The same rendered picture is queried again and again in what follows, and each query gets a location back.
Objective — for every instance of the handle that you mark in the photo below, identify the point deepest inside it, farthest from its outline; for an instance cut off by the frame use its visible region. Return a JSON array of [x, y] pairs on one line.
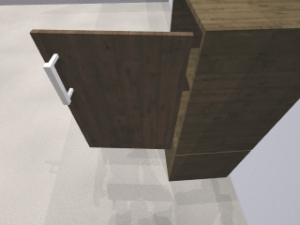
[[56, 81]]

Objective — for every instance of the cupboard door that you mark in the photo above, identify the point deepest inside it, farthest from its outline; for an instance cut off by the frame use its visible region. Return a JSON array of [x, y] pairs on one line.
[[127, 85]]

